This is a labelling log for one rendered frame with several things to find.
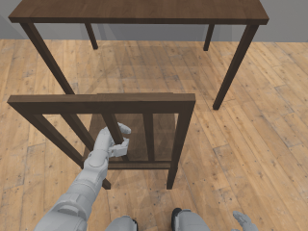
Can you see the table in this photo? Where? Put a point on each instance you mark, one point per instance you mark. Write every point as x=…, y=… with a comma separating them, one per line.
x=195, y=12

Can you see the robot right hand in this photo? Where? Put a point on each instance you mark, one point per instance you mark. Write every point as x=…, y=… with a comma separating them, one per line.
x=244, y=221

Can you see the right robot foot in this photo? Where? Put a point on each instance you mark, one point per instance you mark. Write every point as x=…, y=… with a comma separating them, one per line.
x=174, y=214

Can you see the right robot shin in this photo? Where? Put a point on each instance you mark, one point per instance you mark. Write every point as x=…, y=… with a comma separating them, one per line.
x=184, y=210

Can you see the robot left upper arm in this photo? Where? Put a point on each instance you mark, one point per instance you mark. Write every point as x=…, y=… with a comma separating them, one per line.
x=57, y=221

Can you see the robot left hand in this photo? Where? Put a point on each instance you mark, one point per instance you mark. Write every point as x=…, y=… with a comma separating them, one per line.
x=105, y=142

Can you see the chair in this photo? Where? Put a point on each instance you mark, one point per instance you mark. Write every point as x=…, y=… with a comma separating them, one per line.
x=154, y=142

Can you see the left robot forearm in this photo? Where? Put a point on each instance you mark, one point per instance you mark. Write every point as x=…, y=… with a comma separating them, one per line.
x=81, y=194

